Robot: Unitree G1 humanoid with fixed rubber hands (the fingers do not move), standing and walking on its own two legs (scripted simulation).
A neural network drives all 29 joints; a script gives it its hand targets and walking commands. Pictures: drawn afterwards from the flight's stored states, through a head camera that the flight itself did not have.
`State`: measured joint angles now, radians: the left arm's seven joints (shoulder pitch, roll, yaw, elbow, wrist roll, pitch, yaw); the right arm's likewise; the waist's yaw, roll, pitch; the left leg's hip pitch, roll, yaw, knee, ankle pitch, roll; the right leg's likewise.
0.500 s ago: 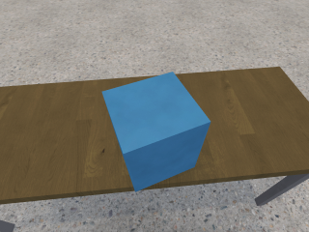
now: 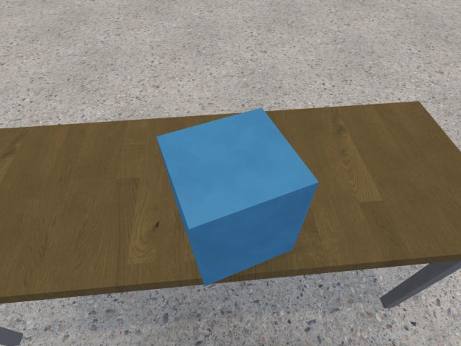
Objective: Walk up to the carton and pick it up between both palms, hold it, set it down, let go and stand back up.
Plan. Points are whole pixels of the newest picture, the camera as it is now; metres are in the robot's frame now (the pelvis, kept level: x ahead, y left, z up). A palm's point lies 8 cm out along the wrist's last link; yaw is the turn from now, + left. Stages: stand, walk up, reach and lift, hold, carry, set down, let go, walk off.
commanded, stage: stand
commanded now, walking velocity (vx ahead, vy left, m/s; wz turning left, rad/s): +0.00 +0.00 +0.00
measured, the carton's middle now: (232, 199) +0.38 +0.02 +0.00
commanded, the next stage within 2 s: none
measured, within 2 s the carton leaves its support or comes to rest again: neither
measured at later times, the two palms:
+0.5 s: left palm out of the picture +0.02 +0.26 -0.12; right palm out of the picture +0.03 -0.25 -0.13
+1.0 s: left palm out of the picture +0.00 +0.26 -0.12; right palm out of the picture +0.02 -0.24 -0.13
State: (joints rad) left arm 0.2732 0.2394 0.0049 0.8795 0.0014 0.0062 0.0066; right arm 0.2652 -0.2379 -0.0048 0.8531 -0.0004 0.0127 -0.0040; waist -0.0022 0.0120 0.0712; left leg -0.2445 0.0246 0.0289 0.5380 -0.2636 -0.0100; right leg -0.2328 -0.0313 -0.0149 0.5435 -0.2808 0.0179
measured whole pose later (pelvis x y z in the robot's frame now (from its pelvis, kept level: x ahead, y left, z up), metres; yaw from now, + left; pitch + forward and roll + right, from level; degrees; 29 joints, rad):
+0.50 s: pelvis -0.01 +0.00 +0.00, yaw +0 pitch -2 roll +0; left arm 0.30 0.23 0.01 0.91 0.00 0.01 0.01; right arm 0.28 -0.24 -0.01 0.89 0.00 0.02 -0.01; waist 0.00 0.02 0.06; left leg -0.25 0.02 0.03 0.53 -0.24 -0.01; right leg -0.23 -0.03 -0.01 0.53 -0.25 0.02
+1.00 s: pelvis -0.01 +0.01 +0.00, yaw +0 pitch -1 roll +0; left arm 0.33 0.22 0.01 0.93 0.01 0.00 0.01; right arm 0.30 -0.23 -0.01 0.91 0.00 0.01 -0.01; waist 0.00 0.02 0.04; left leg -0.27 0.02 0.03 0.52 -0.23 0.00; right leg -0.25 -0.04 -0.01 0.52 -0.25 0.03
